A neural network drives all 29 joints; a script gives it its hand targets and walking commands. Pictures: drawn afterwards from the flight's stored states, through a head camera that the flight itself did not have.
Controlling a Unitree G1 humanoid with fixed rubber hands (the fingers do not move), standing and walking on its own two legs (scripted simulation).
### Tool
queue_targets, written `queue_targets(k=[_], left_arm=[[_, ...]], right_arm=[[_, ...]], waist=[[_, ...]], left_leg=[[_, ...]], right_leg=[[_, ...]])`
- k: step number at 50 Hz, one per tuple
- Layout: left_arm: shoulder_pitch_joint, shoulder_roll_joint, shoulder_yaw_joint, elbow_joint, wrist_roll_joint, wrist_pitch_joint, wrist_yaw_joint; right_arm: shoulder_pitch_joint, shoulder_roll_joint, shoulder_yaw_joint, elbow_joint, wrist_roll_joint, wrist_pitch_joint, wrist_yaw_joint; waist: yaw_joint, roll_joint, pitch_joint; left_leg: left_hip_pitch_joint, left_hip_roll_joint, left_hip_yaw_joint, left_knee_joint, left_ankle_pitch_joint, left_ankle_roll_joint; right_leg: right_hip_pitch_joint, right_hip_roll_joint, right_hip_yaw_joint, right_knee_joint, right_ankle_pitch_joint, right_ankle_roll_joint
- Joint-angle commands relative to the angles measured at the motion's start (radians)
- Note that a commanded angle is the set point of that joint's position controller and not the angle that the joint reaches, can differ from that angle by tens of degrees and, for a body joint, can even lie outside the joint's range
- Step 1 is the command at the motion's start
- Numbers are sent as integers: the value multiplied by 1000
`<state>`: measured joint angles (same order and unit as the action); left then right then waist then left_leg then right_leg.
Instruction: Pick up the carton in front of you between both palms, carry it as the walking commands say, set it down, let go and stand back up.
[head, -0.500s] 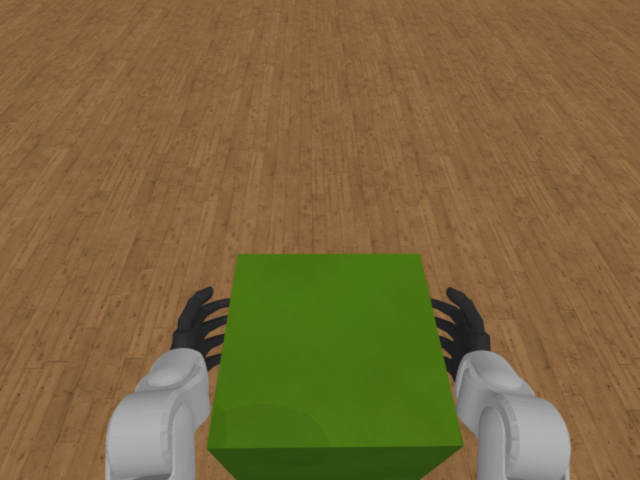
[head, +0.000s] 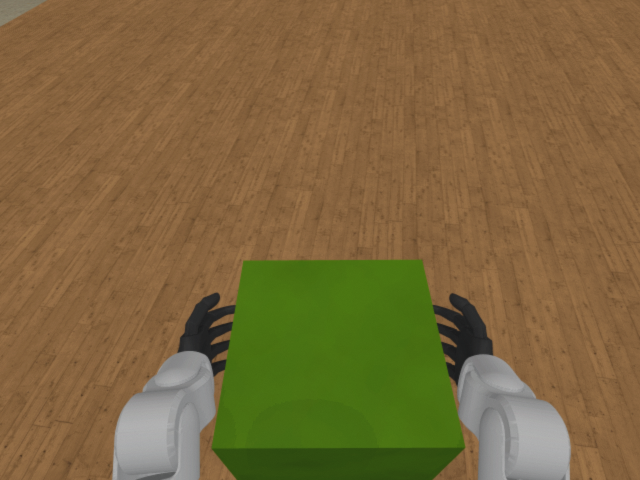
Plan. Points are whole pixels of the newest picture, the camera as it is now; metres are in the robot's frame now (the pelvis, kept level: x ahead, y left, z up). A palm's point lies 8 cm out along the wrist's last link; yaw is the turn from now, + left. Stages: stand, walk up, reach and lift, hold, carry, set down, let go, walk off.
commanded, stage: carry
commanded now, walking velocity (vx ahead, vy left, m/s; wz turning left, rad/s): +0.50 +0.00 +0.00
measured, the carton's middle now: (332, 386) +0.23 +0.00 +0.00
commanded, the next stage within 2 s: none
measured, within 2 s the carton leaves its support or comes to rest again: neither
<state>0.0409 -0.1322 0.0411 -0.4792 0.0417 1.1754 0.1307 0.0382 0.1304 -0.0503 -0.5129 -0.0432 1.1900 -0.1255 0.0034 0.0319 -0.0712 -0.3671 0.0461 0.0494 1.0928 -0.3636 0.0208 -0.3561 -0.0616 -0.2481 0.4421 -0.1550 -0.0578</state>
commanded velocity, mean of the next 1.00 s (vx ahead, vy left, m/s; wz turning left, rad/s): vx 0.50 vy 0.00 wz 0.00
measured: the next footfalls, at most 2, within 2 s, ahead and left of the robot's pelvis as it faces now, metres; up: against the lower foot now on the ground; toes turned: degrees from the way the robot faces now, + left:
left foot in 0.38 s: +0.43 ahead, +0.11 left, +0.00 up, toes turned +8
right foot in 0.88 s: +0.77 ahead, -0.13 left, +0.00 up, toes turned -14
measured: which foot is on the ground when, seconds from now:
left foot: up 0.00-0.36, down 0.38-0.90, up 0.92-1.00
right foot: down 0.00-0.40, up 0.42-0.86, down 0.88-1.00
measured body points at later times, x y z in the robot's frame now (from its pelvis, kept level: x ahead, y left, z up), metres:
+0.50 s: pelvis +0.33 +0.03 +0.00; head +0.35 +0.04 +0.45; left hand +0.59 +0.16 +0.06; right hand +0.56 -0.14 +0.07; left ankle +0.39 +0.11 -0.74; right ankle +0.16 -0.08 -0.64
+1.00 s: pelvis +0.66 -0.04 +0.00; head +0.68 -0.05 +0.45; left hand +0.91 +0.11 +0.07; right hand +0.91 -0.19 +0.07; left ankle +0.51 +0.09 -0.64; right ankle +0.73 -0.12 -0.74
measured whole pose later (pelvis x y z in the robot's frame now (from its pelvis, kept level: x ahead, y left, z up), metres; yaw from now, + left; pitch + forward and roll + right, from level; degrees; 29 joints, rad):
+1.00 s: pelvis +0.66 -0.04 +0.00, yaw +0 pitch +3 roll +0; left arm 0.02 -0.13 0.04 -0.53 0.04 1.20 0.14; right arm 0.02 0.13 -0.05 -0.57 -0.05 1.21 -0.13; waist 0.02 0.03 -0.04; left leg -0.34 0.08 0.06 1.14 -0.39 0.01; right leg -0.38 -0.05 -0.25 0.47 -0.15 -0.08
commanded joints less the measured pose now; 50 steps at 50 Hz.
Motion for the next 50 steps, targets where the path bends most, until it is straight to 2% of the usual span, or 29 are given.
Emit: queue_targets(k=[1,3,7,12,14,16,17,18,19,20,21,22,23,24,25,27,29,33,38,40,41,42,43,44,45,46,47,48,50], left_arm=[[-385,-854,-660,-184,-285,-54,-150],[-371,-819,-667,-198,-294,-51,-155],[-366,-743,-668,-231,-312,-32,-148],[-325,-643,-616,-215,-284,9,-114],[-322,-624,-604,-209,-269,21,-100],[-339,-618,-605,-212,-260,30,-90],[-354,-613,-607,-211,-256,34,-86],[-367,-621,-617,-231,-256,37,-85],[-378,-641,-643,-253,-272,37,-90],[-384,-687,-661,-252,-289,28,-99],[-389,-736,-659,-222,-288,17,-112],[-386,-787,-658,-195,-285,6,-122],[-379,-824,-668,-176,-274,-3,-130],[-357,-847,-665,-154,-260,-14,-134],[-344,-859,-666,-146,-247,-24,-135],[-342,-868,-670,-149,-232,-40,-132],[-333,-861,-673,-155,-226,-46,-126],[-340,-804,-671,-190,-226,-36,-112],[-359,-709,-656,-214,-257,6,-100],[-341,-671,-633,-201,-264,21,-96],[-328,-662,-621,-190,-265,26,-93],[-321,-658,-609,-185,-262,29,-92],[-321,-643,-605,-187,-260,29,-90],[-331,-666,-609,-187,-270,25,-92],[-342,-725,-615,-188,-287,22,-102],[-335,-765,-621,-192,-294,15,-112],[-380,-803,-649,-207,-303,7,-122],[-388,-836,-648,-197,-297,-2,-132],[-391,-859,-660,-197,-301,-18,-147]], right_arm=[[-338,876,690,-94,244,-63,125],[-311,853,681,-96,223,-64,113],[-306,793,668,-142,214,-47,88],[-305,698,649,-151,228,0,70],[-320,674,640,-152,241,14,69],[-302,660,625,-130,250,20,71],[-302,658,616,-118,253,21,74],[-306,639,608,-117,253,18,75],[-299,664,609,-116,260,11,79],[-306,734,627,-126,282,4,91],[-320,783,639,-138,285,-7,104],[-350,822,654,-146,290,-15,114],[-363,849,658,-128,289,-25,125],[-369,865,668,-123,293,-34,135],[-355,872,675,-114,292,-41,143],[-345,860,682,-121,294,-50,155],[-336,837,681,-128,294,-54,158],[-313,772,665,-138,290,-48,149],[-301,684,625,-146,257,-17,110],[-304,658,615,-148,246,0,94],[-308,652,616,-151,245,8,88],[-320,640,618,-159,249,15,85],[-329,652,629,-180,257,21,85],[-346,669,652,-192,271,24,89],[-363,703,670,-194,290,18,96],[-364,751,677,-175,294,11,106],[-362,795,674,-147,279,0,114],[-365,832,677,-134,275,-11,120],[-358,869,683,-125,260,-31,125]], waist=[[11,-159,-215],[11,-153,-176],[11,-161,-109],[19,-185,-45],[21,-192,-32],[-3,-160,-126],[-27,-109,-204],[-36,120,-312],[-20,332,-332],[-34,214,-327],[-34,119,-313],[-31,50,-302],[-27,32,-290],[-20,39,-272],[-18,69,-247],[-19,108,-205],[-18,100,-167],[-18,118,-89],[-24,129,-22],[-11,124,-63],[7,89,-124],[32,17,-227],[31,-247,-329],[19,-380,-313],[19,-270,-307],[18,-171,-299],[18,-110,-287],[11,-85,-269],[10,-128,-243]], left_leg=[[-222,69,13,-127,144,-14],[-260,70,38,-218,207,-26],[-277,56,90,-404,293,-35],[-242,29,151,-550,330,-17],[-192,9,176,-596,320,-3],[69,-58,235,-648,269,26],[297,-39,204,-665,216,40],[541,218,-175,-716,144,108],[687,376,-563,-830,283,210],[683,380,-491,-832,443,256],[609,354,-404,-806,581,219],[531,333,-293,-801,575,173],[467,310,-232,-831,496,142],[412,286,-170,-866,407,104],[388,274,-137,-897,362,90],[379,260,-90,-948,317,101],[393,244,-44,-971,324,102],[410,202,54,-973,420,93],[437,202,97,-922,507,79],[417,195,139,-784,708,53],[377,154,184,-619,783,24],[258,107,189,-396,659,-8],[21,13,177,-65,336,-48],[-230,-71,68,119,-84,-43],[-294,-1,-20,229,-93,-18],[-278,46,-43,219,-59,-3],[-248,72,-60,150,-6,3],[-213,97,-62,67,48,1],[-186,82,-7,-43,100,-7]], right_leg=[[349,-258,293,-306,-19,-50],[371,-239,260,-333,18,-60],[402,-199,164,-309,186,-56],[438,-188,106,-271,303,-52],[459,-187,88,-228,415,-42],[419,-153,25,9,622,0],[298,-118,3,226,553,27],[49,-44,3,541,252,73],[-247,92,100,760,-278,93],[-312,39,199,886,-304,56],[-323,-13,234,908,-297,43],[-291,-52,249,830,-249,38],[-254,-78,258,751,-185,37],[-220,-79,236,666,-148,42],[-217,-67,203,595,-130,45],[-233,-62,170,495,-70,56],[-252,-57,146,388,-7,66],[-249,-37,84,183,109,78],[-185,-16,23,59,133,54],[-24,22,-16,26,94,37],[135,66,-46,-10,53,30],[369,12,31,-11,-7,18],[552,-265,471,-107,-112,-67],[638,-379,752,-225,19,-161],[637,-374,672,-197,171,-175],[560,-328,541,-168,278,-128],[485,-327,464,-172,262,-107],[419,-294,391,-205,189,-74],[354,-260,299,-255,110,-46]])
